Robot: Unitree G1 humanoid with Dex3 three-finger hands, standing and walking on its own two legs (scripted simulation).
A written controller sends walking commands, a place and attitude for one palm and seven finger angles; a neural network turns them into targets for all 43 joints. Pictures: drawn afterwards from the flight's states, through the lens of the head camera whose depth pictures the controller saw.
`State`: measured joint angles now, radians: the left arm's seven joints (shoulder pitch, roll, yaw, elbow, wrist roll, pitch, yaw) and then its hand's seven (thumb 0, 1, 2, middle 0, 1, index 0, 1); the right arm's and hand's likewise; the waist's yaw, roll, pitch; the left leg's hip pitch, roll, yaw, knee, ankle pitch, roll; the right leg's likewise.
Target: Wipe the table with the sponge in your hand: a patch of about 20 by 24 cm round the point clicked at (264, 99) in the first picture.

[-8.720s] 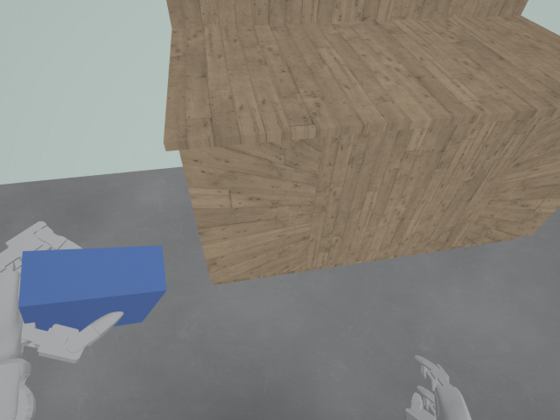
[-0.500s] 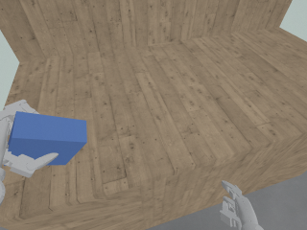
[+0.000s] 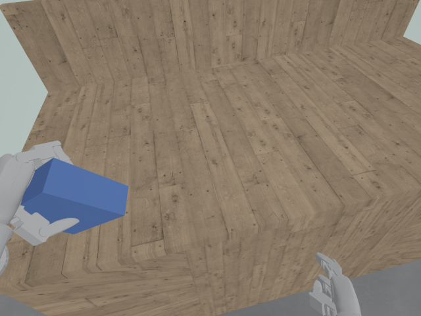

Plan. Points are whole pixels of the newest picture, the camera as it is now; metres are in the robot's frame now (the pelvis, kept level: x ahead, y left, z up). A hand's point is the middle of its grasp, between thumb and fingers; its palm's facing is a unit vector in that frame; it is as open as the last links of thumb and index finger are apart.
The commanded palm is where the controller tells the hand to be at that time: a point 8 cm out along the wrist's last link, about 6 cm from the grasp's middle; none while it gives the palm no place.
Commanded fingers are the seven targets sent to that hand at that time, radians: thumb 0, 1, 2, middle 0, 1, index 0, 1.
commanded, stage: turn the palm down, sponge in hand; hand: left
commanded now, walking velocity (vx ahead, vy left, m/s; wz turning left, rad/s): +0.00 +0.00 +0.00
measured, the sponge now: (77, 205) +0.23 +0.24 +0.15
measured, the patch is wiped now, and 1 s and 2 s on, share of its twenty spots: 0.00 0.00 0.00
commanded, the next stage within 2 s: move the sponge above the wiping area in 1.48 s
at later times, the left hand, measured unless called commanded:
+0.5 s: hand (28, 180) +0.24 +0.31 +0.20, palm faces +0.28 -0.29 -0.91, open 9.2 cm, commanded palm +0.20 +0.31 +0.25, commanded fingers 0.00 0.10 1.30 -1.20 -1.60 -1.20 -1.60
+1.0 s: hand (25, 183) +0.23 +0.30 +0.20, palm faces +0.19 -0.10 -0.98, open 9.2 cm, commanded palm +0.18 +0.30 +0.27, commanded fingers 0.00 0.10 1.30 -1.20 -1.60 -1.20 -1.60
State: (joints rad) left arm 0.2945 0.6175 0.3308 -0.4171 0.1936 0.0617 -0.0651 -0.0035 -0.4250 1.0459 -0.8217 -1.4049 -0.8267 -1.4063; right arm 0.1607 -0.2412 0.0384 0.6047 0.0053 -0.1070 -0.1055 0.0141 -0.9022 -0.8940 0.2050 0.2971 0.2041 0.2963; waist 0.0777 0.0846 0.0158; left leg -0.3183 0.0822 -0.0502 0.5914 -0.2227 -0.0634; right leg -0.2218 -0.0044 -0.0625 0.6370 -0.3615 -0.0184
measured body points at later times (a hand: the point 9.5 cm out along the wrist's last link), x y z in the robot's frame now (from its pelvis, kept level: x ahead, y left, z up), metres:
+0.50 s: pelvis +0.01 +0.02 +0.00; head +0.00 -0.01 +0.45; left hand +0.22 +0.32 +0.25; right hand +0.24 -0.20 -0.07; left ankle +0.06 +0.18 -0.72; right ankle -0.01 -0.10 -0.72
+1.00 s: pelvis -0.01 +0.02 +0.01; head -0.03 -0.03 +0.46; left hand +0.21 +0.30 +0.25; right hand +0.24 -0.19 -0.07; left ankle +0.06 +0.18 -0.72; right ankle -0.01 -0.10 -0.72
